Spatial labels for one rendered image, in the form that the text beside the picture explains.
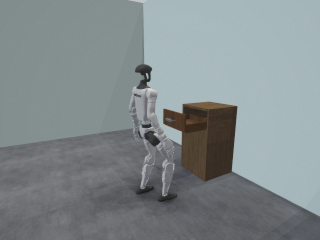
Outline left robot upper arm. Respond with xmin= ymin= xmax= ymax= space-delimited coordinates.
xmin=129 ymin=86 xmax=137 ymax=113

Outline right robot foot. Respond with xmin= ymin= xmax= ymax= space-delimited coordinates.
xmin=158 ymin=192 xmax=178 ymax=202

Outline right robot forearm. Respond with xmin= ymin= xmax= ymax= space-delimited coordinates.
xmin=150 ymin=113 xmax=168 ymax=142

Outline right robot hand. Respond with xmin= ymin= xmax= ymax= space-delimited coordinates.
xmin=162 ymin=139 xmax=176 ymax=158

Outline right robot upper arm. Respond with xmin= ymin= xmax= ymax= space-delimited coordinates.
xmin=146 ymin=88 xmax=158 ymax=121

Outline robot left thigh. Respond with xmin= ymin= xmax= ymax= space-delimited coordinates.
xmin=137 ymin=130 xmax=156 ymax=165

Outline drawer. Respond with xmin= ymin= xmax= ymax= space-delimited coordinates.
xmin=163 ymin=108 xmax=207 ymax=133

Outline left robot forearm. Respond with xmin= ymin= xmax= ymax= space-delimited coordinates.
xmin=129 ymin=110 xmax=140 ymax=129

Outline left robot hand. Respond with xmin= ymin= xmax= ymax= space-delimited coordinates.
xmin=133 ymin=127 xmax=143 ymax=142

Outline cabinet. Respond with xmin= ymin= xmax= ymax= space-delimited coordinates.
xmin=181 ymin=101 xmax=238 ymax=182

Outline handle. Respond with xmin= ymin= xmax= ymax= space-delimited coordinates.
xmin=165 ymin=118 xmax=176 ymax=122

